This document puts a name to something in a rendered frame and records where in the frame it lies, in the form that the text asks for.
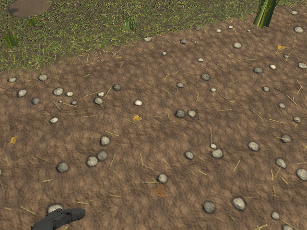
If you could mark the robot left hand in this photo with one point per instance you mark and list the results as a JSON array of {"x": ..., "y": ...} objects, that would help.
[{"x": 59, "y": 217}]

